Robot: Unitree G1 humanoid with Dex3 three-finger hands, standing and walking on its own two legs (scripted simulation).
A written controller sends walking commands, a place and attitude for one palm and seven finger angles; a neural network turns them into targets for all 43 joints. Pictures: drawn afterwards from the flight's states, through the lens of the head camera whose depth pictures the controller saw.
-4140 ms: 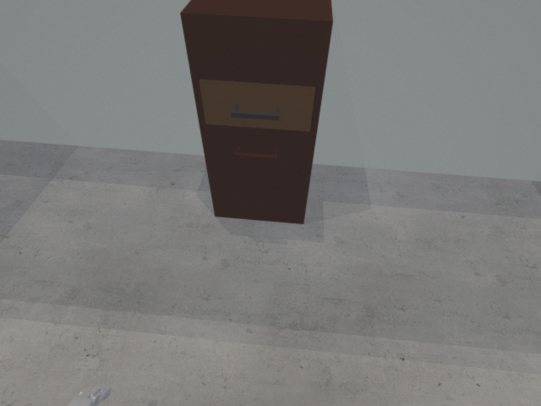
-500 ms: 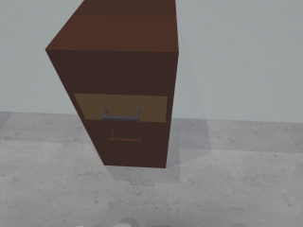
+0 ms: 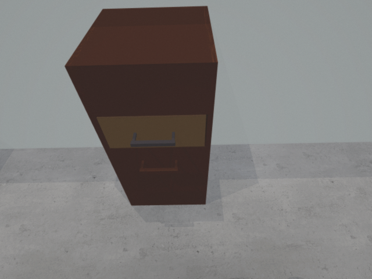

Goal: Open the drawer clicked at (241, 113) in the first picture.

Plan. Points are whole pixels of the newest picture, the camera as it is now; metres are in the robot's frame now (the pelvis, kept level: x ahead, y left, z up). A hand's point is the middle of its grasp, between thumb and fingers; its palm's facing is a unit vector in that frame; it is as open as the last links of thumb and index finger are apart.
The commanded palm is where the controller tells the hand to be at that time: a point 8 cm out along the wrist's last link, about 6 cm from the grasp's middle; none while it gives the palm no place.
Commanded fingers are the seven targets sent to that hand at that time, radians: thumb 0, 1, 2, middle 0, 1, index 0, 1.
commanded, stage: come to a stop and stand still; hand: left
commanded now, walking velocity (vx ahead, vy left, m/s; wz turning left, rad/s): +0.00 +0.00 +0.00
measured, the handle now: (153, 139) +0.60 +0.16 -0.15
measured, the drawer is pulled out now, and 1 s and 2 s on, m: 0.00 0.00 0.00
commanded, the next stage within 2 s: look again from close up in 0.50 s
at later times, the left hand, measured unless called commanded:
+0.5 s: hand out of the picture -0.06 +0.13 -0.18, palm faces +0.04 -0.99 -0.15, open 7.4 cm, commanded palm none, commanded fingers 0.00 0.90 0.90 -0.20 -0.30 -0.20 -0.30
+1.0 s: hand out of the picture +0.02 +0.19 -0.18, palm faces +0.01 -0.98 -0.20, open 7.4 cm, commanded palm none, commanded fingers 0.00 0.90 0.90 -0.20 -0.30 -0.20 -0.30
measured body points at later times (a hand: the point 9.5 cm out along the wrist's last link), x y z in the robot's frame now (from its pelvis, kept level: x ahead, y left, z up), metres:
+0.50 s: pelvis -0.03 -0.02 +0.00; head -0.02 -0.02 +0.45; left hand -0.06 +0.18 -0.16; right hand -0.08 -0.23 -0.16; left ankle +0.02 +0.10 -0.74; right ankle -0.04 -0.11 -0.74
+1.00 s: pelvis +0.00 +0.02 -0.01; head +0.00 +0.02 +0.44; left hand +0.02 +0.24 -0.16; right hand +0.00 -0.20 -0.16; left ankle +0.02 +0.11 -0.74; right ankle -0.04 -0.11 -0.74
